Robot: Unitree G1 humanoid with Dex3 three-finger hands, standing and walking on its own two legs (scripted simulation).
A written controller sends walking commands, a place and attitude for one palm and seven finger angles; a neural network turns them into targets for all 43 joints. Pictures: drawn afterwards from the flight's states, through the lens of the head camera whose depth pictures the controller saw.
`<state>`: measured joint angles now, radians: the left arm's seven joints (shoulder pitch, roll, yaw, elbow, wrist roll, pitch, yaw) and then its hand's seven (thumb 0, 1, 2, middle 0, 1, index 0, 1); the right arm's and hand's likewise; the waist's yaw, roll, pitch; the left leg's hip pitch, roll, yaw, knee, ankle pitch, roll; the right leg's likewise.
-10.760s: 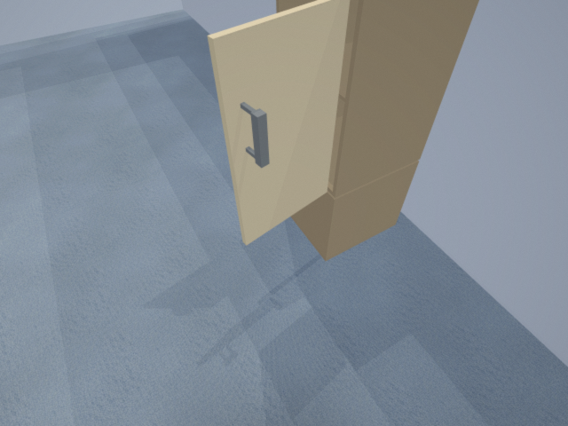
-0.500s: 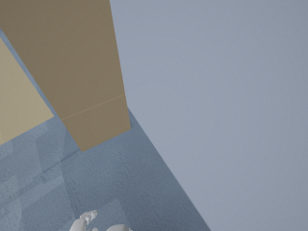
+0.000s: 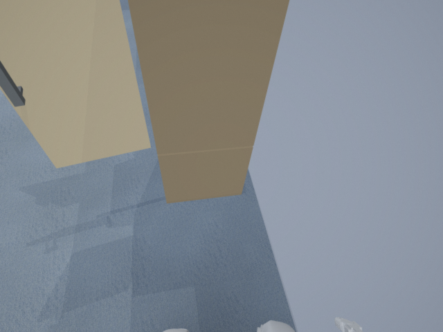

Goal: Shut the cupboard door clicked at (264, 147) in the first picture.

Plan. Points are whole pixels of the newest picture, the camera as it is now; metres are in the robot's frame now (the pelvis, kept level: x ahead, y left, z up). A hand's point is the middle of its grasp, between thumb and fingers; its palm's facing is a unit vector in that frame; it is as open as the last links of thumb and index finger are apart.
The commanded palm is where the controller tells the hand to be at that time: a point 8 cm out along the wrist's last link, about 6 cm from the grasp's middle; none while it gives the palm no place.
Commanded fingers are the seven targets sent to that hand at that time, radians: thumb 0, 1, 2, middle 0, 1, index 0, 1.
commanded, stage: turn to face it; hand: left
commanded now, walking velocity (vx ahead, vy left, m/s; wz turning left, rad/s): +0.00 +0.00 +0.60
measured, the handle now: (6, 76) +0.61 +0.58 +0.05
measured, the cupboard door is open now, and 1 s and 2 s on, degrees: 100 100 100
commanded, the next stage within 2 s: take the last steps up to it in 0.56 s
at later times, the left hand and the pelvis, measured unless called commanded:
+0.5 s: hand out of the picture +0.01 +0.14 -0.16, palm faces +0.31 -0.92 -0.24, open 7.3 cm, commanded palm none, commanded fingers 0.00 0.90 0.90 -0.20 -0.30 -0.20 -0.30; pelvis +0.02 -0.06 +0.01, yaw +18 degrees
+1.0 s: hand out of the picture +0.00 +0.17 -0.16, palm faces +0.43 -0.87 -0.23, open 7.4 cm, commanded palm none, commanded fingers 0.00 0.90 0.90 -0.20 -0.30 -0.20 -0.30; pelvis +0.03 -0.03 +0.00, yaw +25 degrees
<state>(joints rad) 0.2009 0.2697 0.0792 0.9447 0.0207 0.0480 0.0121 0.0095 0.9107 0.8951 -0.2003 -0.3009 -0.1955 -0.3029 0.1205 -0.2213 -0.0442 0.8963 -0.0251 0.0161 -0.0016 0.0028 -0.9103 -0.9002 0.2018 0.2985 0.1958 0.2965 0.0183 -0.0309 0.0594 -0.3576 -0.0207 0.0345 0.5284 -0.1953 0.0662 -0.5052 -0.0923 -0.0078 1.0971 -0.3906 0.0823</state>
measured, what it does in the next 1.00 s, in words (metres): steps on the spot, turning left: right foot, then left foot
